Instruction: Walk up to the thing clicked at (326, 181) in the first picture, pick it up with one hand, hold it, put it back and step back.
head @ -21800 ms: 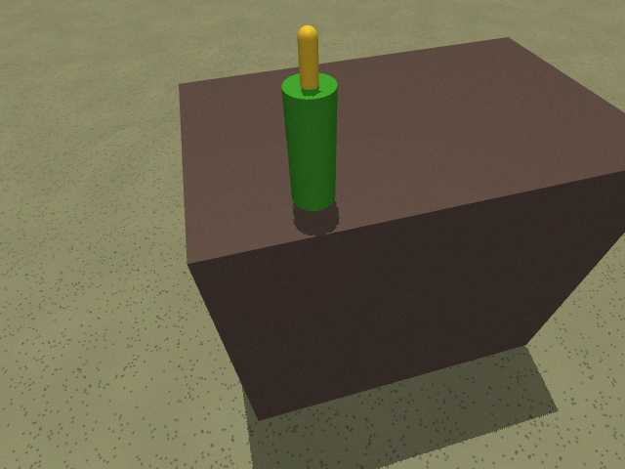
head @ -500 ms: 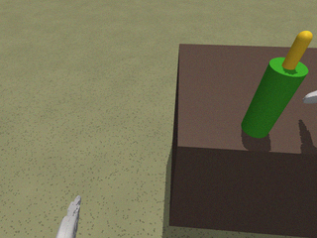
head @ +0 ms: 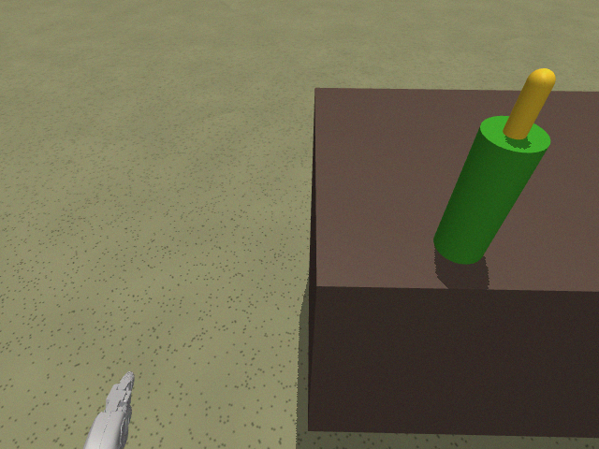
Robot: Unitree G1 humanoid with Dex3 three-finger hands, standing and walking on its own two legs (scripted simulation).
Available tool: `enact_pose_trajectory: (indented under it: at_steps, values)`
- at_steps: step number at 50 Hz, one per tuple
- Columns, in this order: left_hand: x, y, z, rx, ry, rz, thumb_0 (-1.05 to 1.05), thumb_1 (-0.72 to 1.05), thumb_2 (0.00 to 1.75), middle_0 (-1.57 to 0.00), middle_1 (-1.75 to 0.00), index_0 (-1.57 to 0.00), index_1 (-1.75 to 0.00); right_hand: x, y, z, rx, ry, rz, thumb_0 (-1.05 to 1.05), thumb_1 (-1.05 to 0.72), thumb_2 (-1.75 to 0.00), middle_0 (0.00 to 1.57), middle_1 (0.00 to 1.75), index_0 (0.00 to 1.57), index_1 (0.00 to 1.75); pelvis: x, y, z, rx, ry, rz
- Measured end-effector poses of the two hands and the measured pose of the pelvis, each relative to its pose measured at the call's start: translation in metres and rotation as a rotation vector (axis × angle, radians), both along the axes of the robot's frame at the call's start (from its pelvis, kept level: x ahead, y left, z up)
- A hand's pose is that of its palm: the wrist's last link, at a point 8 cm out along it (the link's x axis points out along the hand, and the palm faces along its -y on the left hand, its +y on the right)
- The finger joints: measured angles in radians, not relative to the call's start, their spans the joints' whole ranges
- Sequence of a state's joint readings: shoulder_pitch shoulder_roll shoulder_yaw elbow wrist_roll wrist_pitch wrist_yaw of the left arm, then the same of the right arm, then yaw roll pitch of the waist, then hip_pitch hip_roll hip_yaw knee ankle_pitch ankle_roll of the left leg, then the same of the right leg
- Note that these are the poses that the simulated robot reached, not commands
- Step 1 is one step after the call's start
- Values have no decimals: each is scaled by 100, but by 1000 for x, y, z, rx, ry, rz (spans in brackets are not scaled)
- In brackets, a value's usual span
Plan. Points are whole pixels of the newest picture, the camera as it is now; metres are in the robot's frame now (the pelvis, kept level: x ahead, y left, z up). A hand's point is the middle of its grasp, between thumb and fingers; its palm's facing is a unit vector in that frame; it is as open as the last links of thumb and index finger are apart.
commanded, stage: sink last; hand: right
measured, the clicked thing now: (492, 176) +0.43 -0.22 +0.17
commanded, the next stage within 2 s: home in 0.88 s
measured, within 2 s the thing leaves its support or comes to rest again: neither
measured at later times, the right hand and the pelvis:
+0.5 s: hand out of the picture +0.16 -0.24 +0.20, palm faces +0.47 +0.78 -0.41, open 17.6 cm; pelvis -0.01 +0.02 +0.00, yaw -3 degrees
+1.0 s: hand out of the picture +0.16 -0.25 +0.22, palm faces +0.51 +0.74 -0.44, open 17.5 cm; pelvis -0.02 +0.03 +0.01, yaw -3 degrees
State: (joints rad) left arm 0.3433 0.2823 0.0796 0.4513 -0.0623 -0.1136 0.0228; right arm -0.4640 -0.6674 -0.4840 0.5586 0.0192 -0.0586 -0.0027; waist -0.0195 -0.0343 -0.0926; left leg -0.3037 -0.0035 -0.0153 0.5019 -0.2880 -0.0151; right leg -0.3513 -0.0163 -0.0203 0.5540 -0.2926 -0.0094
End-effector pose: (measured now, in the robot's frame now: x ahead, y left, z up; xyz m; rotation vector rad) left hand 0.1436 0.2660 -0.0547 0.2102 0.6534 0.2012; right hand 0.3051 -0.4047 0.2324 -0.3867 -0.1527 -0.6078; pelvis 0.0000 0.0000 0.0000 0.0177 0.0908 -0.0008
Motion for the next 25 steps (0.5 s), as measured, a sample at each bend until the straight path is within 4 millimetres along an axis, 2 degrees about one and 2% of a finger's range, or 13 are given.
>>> enact_pose_trajectory:
  at_steps: [7, 12, 18, 22, 25]
  values:
    - [3, -6, -11, -56, 40, 6, -1, -52, 6, -6, -5, -5, -4, -59, 53, -23, -82, -6, 134, -2, 58, -5, 6, 6, 6, 5, 2, 0, 2, -3, -44, -7]
    - [1, -12, -16, -62, 73, 0, -1, -52, 6, -6, -5, -6, -5, -105, 86, -23, -126, -53, 170, -2, 58, -5, 7, 6, 6, 6, 0, 5, 3, -10, -78, -22]
    - [11, -2, -7, -44, 9, 11, -1, -51, 5, -6, -5, -6, -5, -150, 109, -13, -180, -100, 178, -1, 59, -5, 7, 6, 6, 6, -3, 10, 4, -18, -111, -35]
    - [11, 4, -8, -50, 3, 13, -1, -50, 5, -6, -5, -6, -4, -176, 121, -18, -185, -75, 183, -1, 60, -5, 6, 6, 6, 6, -6, 14, 4, -23, -128, -42]
    - [7, 8, -13, -52, 22, 19, -1, -50, 5, -6, -5, -6, -5, -188, 126, -20, -184, -66, 174, -1, 60, -5, 6, 6, 6, 6, -10, 18, 4, -27, -140, -49]
